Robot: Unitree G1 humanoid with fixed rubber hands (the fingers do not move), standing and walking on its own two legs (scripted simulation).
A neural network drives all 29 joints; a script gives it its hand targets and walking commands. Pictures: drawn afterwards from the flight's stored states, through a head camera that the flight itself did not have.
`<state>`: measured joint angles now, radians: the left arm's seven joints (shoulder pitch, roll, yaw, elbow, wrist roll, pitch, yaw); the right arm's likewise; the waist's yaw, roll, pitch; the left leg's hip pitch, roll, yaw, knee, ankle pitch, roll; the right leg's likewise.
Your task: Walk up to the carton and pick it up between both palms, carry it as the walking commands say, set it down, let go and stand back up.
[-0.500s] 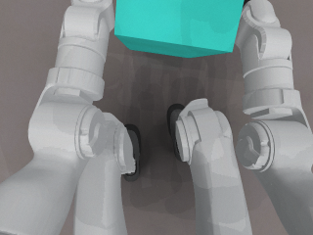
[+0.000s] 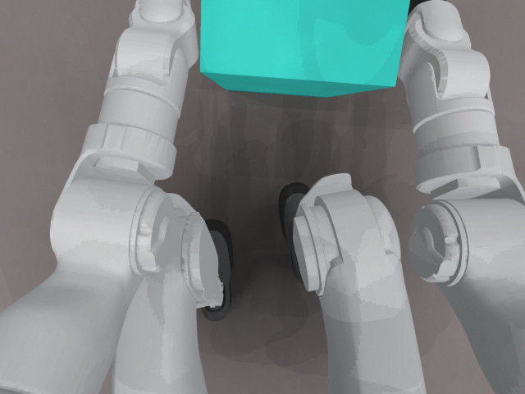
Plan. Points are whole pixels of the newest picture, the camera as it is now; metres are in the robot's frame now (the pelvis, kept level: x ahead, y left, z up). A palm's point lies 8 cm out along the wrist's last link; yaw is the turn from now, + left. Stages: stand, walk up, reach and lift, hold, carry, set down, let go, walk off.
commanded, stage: set down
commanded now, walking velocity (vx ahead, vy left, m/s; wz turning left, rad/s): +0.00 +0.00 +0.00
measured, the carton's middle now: out of the picture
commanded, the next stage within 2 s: none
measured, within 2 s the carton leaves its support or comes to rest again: rests again in 0.12 s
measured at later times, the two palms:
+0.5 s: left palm out of the picture +0.56 +0.04 -0.16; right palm out of the picture +0.52 -0.23 -0.15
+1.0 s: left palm out of the picture +0.57 +0.05 -0.16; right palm out of the picture +0.52 -0.23 -0.15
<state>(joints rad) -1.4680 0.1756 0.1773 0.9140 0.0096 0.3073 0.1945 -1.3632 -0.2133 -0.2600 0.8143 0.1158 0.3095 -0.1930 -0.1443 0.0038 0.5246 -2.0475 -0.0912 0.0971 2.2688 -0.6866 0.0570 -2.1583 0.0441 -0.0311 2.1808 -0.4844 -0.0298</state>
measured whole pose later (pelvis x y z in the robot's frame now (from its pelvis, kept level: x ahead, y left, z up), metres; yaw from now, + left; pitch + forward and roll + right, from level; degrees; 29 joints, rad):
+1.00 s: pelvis +0.01 +0.01 -0.02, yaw +0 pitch +33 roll -3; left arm -1.48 0.14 0.19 1.01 0.07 0.24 0.13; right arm -1.37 -0.26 -0.38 0.99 0.04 0.22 -0.03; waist -0.13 0.01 0.38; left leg -2.21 -0.13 0.07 2.31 -0.67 0.07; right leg -2.27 0.00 -0.06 2.20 -0.51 -0.01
